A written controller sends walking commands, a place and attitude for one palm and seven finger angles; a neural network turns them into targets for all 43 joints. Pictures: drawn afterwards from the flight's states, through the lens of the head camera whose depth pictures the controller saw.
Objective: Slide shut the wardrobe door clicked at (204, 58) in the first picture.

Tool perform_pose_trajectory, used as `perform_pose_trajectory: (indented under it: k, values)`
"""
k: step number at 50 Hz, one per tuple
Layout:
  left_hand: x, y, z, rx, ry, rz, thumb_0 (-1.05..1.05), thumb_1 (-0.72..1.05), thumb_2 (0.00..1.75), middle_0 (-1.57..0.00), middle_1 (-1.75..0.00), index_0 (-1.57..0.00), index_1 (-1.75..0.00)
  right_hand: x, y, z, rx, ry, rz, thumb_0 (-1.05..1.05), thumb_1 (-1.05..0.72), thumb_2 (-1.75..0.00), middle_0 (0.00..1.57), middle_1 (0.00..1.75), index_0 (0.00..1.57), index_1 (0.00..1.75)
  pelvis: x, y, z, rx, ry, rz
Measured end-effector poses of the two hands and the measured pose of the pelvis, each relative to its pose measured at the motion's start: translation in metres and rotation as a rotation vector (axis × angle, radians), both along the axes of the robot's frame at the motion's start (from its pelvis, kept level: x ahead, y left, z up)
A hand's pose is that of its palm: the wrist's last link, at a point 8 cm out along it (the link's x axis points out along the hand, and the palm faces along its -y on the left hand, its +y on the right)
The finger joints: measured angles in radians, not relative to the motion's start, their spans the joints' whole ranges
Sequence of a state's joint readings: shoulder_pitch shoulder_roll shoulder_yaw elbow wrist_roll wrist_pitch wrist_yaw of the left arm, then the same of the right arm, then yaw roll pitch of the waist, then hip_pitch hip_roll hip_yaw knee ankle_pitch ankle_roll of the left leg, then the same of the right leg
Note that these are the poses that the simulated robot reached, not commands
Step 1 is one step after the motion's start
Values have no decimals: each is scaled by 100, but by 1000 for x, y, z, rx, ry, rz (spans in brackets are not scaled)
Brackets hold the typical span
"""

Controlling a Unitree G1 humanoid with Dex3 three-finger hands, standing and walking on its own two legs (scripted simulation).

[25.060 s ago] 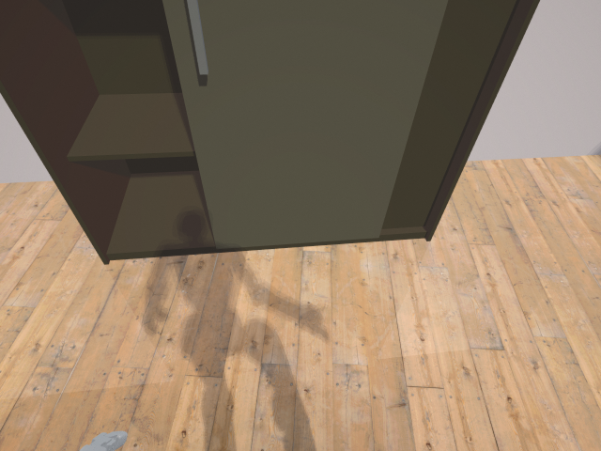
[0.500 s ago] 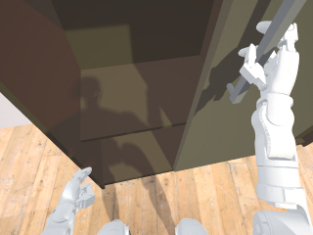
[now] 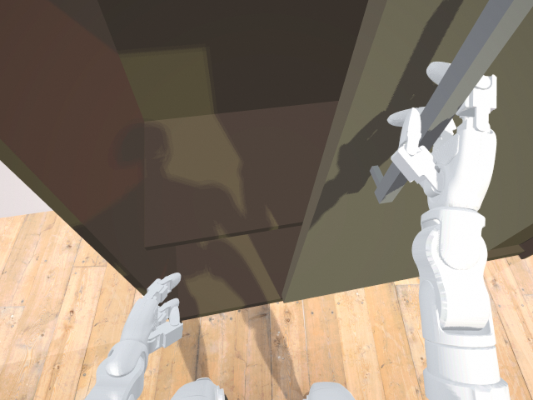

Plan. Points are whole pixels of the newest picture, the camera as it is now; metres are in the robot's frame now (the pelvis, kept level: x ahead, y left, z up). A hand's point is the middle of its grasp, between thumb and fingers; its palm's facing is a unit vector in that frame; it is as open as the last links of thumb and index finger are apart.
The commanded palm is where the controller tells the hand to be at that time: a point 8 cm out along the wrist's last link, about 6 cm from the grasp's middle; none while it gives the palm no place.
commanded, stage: step sideways, sliding the door along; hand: right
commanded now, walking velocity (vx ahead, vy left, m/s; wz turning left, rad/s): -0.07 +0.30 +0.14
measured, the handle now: (422, 113) +0.38 -0.21 +0.21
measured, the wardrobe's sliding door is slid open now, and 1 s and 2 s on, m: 0.36 0.21 0.07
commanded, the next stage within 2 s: none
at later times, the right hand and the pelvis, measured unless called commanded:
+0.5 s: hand (332, 162) +0.33 -0.09 +0.19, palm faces +0.23 +0.97 -0.05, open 7.2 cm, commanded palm +0.29 -0.07 +0.20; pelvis -0.02 +0.06 -0.01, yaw +3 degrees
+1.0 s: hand (263, 169) +0.32 -0.02 +0.20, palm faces +0.25 +0.97 -0.02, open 7.1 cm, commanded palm +0.29 +0.00 +0.20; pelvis -0.04 +0.14 +0.00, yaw +2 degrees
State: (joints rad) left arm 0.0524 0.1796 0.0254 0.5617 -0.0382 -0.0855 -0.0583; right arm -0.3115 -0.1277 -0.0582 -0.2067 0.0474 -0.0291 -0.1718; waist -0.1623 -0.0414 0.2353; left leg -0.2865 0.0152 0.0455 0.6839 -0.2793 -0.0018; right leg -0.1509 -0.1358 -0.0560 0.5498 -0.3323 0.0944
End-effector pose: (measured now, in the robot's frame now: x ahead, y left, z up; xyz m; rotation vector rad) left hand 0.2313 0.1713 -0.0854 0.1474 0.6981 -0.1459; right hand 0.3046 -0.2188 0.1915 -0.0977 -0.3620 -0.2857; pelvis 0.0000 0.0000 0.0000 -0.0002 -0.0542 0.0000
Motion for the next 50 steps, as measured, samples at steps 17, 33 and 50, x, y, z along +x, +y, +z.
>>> perform_pose_trajectory:
  k: [17,33,50]
  values:
    - [-35,70,7,88,73,124,1,90,90,-20,-29,-20,-30,-4,51,-1,33,-14,109,0,-79,-82,41,140,4,117,-10,25,5,26,4,18]
    - [-64,113,-7,60,112,176,1,90,90,-20,-29,-20,-30,-9,100,-2,33,-20,95,-1,-78,-84,42,140,5,116,-27,75,-4,8,5,43]
    - [-78,178,-7,34,109,172,1,90,90,-20,-30,-20,-30,-14,152,0,23,9,44,-1,-79,-86,40,140,2,121,-43,143,-4,22,-13,42]
